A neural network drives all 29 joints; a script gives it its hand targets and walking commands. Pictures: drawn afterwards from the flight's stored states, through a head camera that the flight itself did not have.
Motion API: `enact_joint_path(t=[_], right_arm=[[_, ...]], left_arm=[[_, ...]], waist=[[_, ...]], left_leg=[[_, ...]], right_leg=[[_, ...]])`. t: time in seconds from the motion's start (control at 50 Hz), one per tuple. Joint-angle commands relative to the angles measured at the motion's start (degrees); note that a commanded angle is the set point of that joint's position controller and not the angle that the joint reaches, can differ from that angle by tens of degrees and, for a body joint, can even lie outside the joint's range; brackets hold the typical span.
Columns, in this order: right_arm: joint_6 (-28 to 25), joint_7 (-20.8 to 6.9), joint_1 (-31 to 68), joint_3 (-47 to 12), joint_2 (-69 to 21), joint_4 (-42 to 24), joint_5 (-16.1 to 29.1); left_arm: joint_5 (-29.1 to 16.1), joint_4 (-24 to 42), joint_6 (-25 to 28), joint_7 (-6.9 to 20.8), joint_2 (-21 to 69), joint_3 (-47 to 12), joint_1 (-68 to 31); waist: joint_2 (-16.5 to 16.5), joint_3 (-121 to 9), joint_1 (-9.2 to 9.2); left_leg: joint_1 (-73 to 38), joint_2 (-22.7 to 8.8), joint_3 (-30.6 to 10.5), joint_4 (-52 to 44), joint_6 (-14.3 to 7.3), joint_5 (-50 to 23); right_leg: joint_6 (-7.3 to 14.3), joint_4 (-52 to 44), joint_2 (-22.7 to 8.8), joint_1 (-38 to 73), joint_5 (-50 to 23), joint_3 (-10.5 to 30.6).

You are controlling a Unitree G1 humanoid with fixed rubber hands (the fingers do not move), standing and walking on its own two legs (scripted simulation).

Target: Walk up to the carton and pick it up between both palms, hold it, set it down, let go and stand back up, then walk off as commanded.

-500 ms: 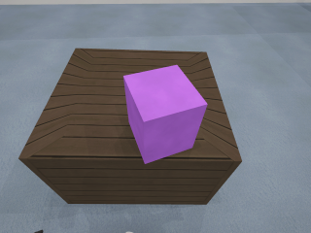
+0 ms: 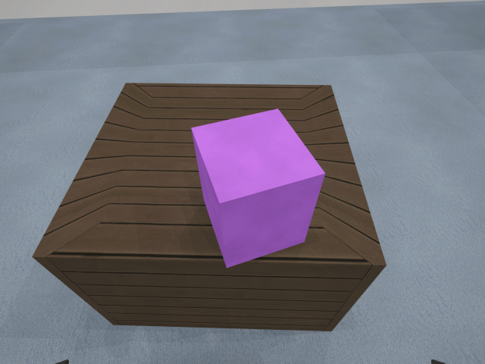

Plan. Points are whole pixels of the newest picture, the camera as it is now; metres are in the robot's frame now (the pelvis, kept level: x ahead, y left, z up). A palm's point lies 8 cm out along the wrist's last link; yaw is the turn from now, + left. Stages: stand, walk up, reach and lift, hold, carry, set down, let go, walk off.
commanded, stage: walk up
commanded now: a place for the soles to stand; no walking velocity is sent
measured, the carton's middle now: (252, 189) +0.50 +0.00 -0.05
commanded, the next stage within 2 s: none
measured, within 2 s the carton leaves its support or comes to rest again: neither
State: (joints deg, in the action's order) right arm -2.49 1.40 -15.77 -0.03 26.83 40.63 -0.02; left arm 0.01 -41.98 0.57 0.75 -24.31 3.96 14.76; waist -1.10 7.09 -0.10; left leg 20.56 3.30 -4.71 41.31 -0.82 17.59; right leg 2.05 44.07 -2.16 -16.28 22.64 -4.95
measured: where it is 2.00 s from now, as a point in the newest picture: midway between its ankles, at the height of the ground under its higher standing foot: outside the picture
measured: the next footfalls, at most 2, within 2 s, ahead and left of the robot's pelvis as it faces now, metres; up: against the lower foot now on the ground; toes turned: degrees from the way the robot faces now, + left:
left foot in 0.26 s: +0.11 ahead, +0.16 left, +0.00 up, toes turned -3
left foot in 1.42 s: +0.18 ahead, +0.20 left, +0.00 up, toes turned +0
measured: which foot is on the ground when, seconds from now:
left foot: up 0.00-0.24, down 0.26-1.00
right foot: down 0.00-1.00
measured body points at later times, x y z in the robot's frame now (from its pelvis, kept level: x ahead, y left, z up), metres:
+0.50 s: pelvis +0.02 +0.01 +0.00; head +0.04 +0.01 +0.45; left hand +0.11 +0.34 -0.10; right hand +0.13 -0.32 -0.08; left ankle +0.07 +0.15 -0.71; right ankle +0.03 -0.09 -0.71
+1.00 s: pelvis +0.03 +0.01 +0.00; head +0.06 +0.01 +0.45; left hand +0.13 +0.34 -0.09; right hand +0.15 -0.32 -0.09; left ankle +0.06 +0.16 -0.71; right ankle +0.04 -0.09 -0.71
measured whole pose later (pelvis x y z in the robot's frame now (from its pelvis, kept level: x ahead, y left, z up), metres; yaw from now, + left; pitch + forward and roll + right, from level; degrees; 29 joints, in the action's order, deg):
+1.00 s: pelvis +0.03 +0.01 +0.00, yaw +2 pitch -4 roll +1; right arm -3.1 2.0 -14.3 0.0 26.7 44.7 0.0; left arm 0.0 -42.7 0.7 0.7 -24.3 3.4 14.3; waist -1.3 7.0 -0.1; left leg 18.4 2.0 -4.7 42.2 0.1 23.2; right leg 1.9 42.4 -2.4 -16.0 22.8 -4.3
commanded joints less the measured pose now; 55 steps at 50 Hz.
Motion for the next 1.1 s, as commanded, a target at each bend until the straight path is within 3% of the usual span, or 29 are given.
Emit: enact_joint_path(t=[0.0, 0.12, 0.16, 0.2, 0.22, 0.24, 0.26, 0.3, 0.36, 0.4, 0.46, 0.48, 0.5, 0.52, 0.56, 0.68, 0.72, 0.74, 0.76, 0.8, 0.86, 0.88, 0.9, 0.92, 0.96, 0.98, 1.02, 1.04, 1.08], right_arm=[[0.21, 0.47, 2.53, 4.66, 11.11, 1.28, -0.70], [-1.10, -0.21, 0.82, 4.00, 8.22, 0.35, -0.22], [-1.44, 0.07, -0.17, 3.97, 7.46, 0.36, -0.20], [-2.21, 0.51, -6.66, 4.49, 7.64, 2.39, -0.41], [-2.57, 1.03, -10.23, 5.66, 9.69, 3.69, -0.82], [-3.01, 1.52, -11.83, 6.76, 14.80, 3.22, -1.67], [-3.02, 1.77, -9.75, 6.81, 16.83, 2.22, -1.64], [-2.56, 1.85, -3.94, 6.64, 16.16, 1.58, -0.97], [-2.18, 1.81, 0.87, 5.44, 12.81, 0.63, -1.53], [-1.84, 1.48, 1.89, 5.42, 13.07, 0.26, -1.85], [-0.65, 1.02, 6.52, 4.57, 11.75, -0.21, -1.44], [-0.17, 1.04, 4.22, 3.64, 8.57, 0.59, -1.04], [0.05, 1.14, 1.99, 3.12, 5.71, 0.76, -0.35], [0.34, 1.45, 2.93, 4.22, 9.32, 1.83, -0.89], [0.05, 0.88, 1.84, 4.99, 11.24, 3.53, -0.46], [-2.02, 0.54, -2.64, 3.91, 8.34, 5.17, -0.22], [-2.84, 1.24, -4.79, 4.76, 10.23, 5.96, -0.68], [-3.12, 1.54, -3.61, 4.94, 12.94, 5.27, -1.17], [-2.94, 1.58, -1.25, 4.91, 15.18, 4.45, -1.21], [-2.54, 1.65, 1.13, 5.19, 16.04, 4.81, -1.36], [-1.58, 1.15, 6.95, 3.61, 10.95, 3.28, -0.75], [-1.43, 1.00, 6.14, 2.95, 8.35, 3.23, -0.11], [-0.91, 0.96, 5.01, 2.94, 7.68, 4.13, -0.01], [-0.73, 1.05, 3.64, 3.55, 9.29, 5.02, -0.23], [-1.36, 0.76, 0.77, 3.59, 8.83, 5.89, -0.27], [-1.84, 0.70, -1.45, 3.64, 8.83, 6.73, -0.37], [-2.96, 0.95, -2.03, 4.66, 12.61, 6.10, -0.87], [-3.10, 1.05, -0.62, 4.63, 14.40, 5.11, -1.15], [-2.58, 1.27, 2.11, 4.84, 15.48, 5.23, -0.94]], left_arm=[[1.92, 1.11, 2.61, -0.63, -16.82, 4.64, -0.54], [1.47, 2.11, 1.84, -0.16, -14.95, 4.20, 2.85], [1.23, 2.86, 1.03, -0.21, -14.98, 4.36, 2.37], [0.28, 4.74, 0.43, -0.06, -13.90, 3.64, -2.56], [-0.02, 5.73, 0.39, -0.16, -11.62, 2.74, -4.12], [-0.34, 6.71, 0.25, -0.20, -8.25, 1.88, -4.33], [-0.77, 6.46, -0.76, -0.37, -8.66, 2.12, -3.84], [0.12, 5.00, -1.92, -0.52, -11.99, 3.01, -3.72], [0.36, 2.28, -1.37, 0.28, -11.16, 3.17, -0.06], [0.48, 0.85, -1.20, 0.19, -10.76, 3.42, 1.58], [1.00, -1.19, -0.28, -0.15, -9.89, 3.69, 4.46], [1.81, -1.61, 0.36, -0.48, -11.55, 3.89, 4.70], [2.95, -0.44, 1.00, -0.73, -15.25, 4.18, 2.61], [2.26, 0.88, 1.38, -0.54, -17.37, 4.45, -2.16], [1.82, 0.53, 1.68, -0.21, -15.06, 3.66, -4.57], [1.22, 1.75, 0.75, 0.53, -14.00, 3.25, -4.38], [0.37, 2.54, 0.47, 0.30, -11.34, 2.20, -4.78], [0.01, 3.04, 0.26, 0.19, -9.83, 1.87, -5.03], [-0.23, 2.77, -0.61, 0.09, -9.73, 1.95, -4.85], [0.15, 1.91, -1.20, -0.22, -9.97, 2.24, -4.14], [0.76, -0.75, 0.60, -0.11, -11.60, 3.26, 1.07], [1.42, -0.71, 1.35, -0.32, -13.75, 3.61, 2.08], [1.48, 0.06, 1.64, -0.24, -14.76, 3.42, -0.69], [1.26, 0.47, 1.61, 0.06, -14.72, 3.23, -3.19], [1.12, 0.98, 1.29, 0.14, -14.42, 2.94, -6.43], [0.83, 1.32, 0.97, 0.14, -13.78, 2.53, -7.82], [0.18, 2.00, 0.63, 0.24, -10.65, 1.88, -7.52], [0.06, 2.12, 0.08, 0.24, -10.27, 1.89, -6.03], [0.17, 1.09, -0.57, 0.09, -10.19, 2.13, -4.16]], waist=[[-2.49, 0.88, -1.99], [-11.20, -3.61, -2.63], [-11.04, -4.84, -2.27], [-8.58, -6.58, 2.28], [-4.17, -9.35, 4.14], [6.26, -11.24, 4.75], [8.77, -12.42, 3.01], [4.77, -4.53, 1.29], [8.69, -4.48, -0.13], [10.61, -5.66, -0.06], [7.80, -5.33, -3.48], [-0.10, -4.51, -3.41], [-10.19, -1.85, -2.41], [-5.34, 0.84, -2.14], [-3.27, 3.10, -0.96], [-8.39, -5.79, 0.88], [-5.02, -11.12, 1.91], [0.73, -12.94, 1.54], [4.24, -12.24, 0.47], [6.64, -6.31, -0.06], [3.03, -6.47, -3.98], [-3.70, -8.37, -3.70], [-5.70, -5.52, -2.32], [-3.42, -5.50, -0.86], [-5.31, -3.22, 1.17], [-4.43, -3.56, 2.59], [1.13, -8.66, 1.90], [3.53, -10.98, 0.66], [6.36, -8.23, -0.68]], left_leg=[[13.54, -1.47, -0.52, 12.26, -0.24, 13.54], [10.75, -1.39, 7.30, 6.36, -0.89, 10.16], [7.82, -0.65, 9.12, 1.26, -1.41, 7.41], [-5.69, 1.14, 10.17, -8.59, -2.48, -4.02], [-15.18, -0.82, 3.70, -10.60, -3.73, -9.25], [-20.11, -12.61, -18.27, -13.95, -8.47, -17.53], [-17.55, -21.74, -36.19, -18.25, -15.64, -15.92], [-7.10, -21.27, -33.37, -19.93, -17.54, -3.83], [-2.39, -15.34, -22.42, -16.85, -12.22, -5.51], [0.34, -14.70, -21.15, -16.35, -11.97, -6.28], [9.81, -11.28, -14.23, -10.47, -8.07, 0.59], [13.09, -7.49, -9.10, -3.57, -5.23, 2.63], [16.54, -0.42, -3.26, 5.74, -2.16, 6.71], [12.55, -0.54, -0.32, 9.72, -0.79, 14.19], [7.53, -1.80, -0.03, 11.89, -0.42, 11.62], [-2.66, -0.91, 7.14, -6.33, -1.05, 3.96], [-13.07, -4.16, -1.06, -8.70, -2.93, -14.39], [-14.41, -11.36, -14.28, -10.26, -6.36, -19.40], [-9.48, -18.34, -27.37, -13.25, -12.65, -14.49], [-3.59, -19.90, -27.88, -16.25, -15.67, -10.14], [4.97, -10.35, -13.11, -7.83, -6.24, -12.84], [7.95, -5.24, -5.41, 0.35, -2.62, -11.39], [8.82, -1.03, 0.80, 2.78, -0.68, 2.60], [4.57, -1.86, 2.88, 5.00, -0.70, 13.13], [-0.59, -2.35, 4.60, 0.95, -1.28, 8.99], [-5.43, -2.91, 4.06, -6.24, -1.63, -0.21], [-10.68, -9.96, -11.68, -11.21, -5.32, -17.25], [-9.45, -15.83, -22.73, -13.17, -10.33, -14.30], [-4.15, -18.16, -24.36, -14.71, -13.94, -12.95]], right_leg=[[8.37, -29.93, -21.66, 3.91, 7.46, 28.28], [7.47, -15.32, -13.42, 15.29, -38.77, 11.05], [7.87, -11.68, -13.24, 15.01, -40.77, 9.27], [5.93, -3.90, -9.92, 5.86, -38.21, 3.79], [3.71, 4.81, -7.05, -0.91, -34.50, 1.75], [0.47, 16.20, -1.43, -11.39, -17.23, 0.55], [-0.79, 17.46, 1.87, -14.65, 11.77, 5.71], [-0.06, 19.67, -0.44, -14.17, 17.42, 9.88], [0.23, 8.63, -2.58, -9.54, 9.49, 8.92], [0.27, 4.33, -1.38, -4.54, 6.31, 7.20], [1.31, -13.40, -0.77, 9.21, -3.02, 5.60], [1.53, -22.36, -4.80, 10.99, 3.37, 13.41], [3.80, -31.15, -14.98, 7.96, 11.81, 28.74], [6.31, -32.70, -21.48, -0.69, 15.81, 31.20], [7.37, -29.63, -18.24, -3.95, 10.18, 25.10], [6.67, -14.50, -10.86, 3.82, -17.80, 11.05], [3.42, -5.60, -7.75, -0.96, -23.68, 6.90], [0.65, 0.36, -3.80, -4.51, -17.03, 4.77], [-0.81, 2.58, 0.48, -5.53, 3.96, 5.70], [0.79, 2.47, 0.17, -5.24, 14.97, 8.24], [2.55, -16.40, -3.91, 7.51, -4.55, 10.99], [4.44, -22.68, -10.52, 11.18, -6.84, 18.91], [7.07, -25.82, -16.07, 8.75, -6.19, 24.26], [10.25, -24.46, -18.33, 4.90, -6.82, 22.83], [9.98, -21.50, -16.20, -0.91, -9.52, 17.77], [7.22, -18.14, -12.93, -2.78, -12.95, 13.44], [1.11, -6.23, -4.65, -3.79, -15.65, 6.26], [-0.26, -1.67, -0.97, -4.16, -4.49, 5.97], [0.95, -2.03, 0.28, -1.50, 8.84, 6.84]])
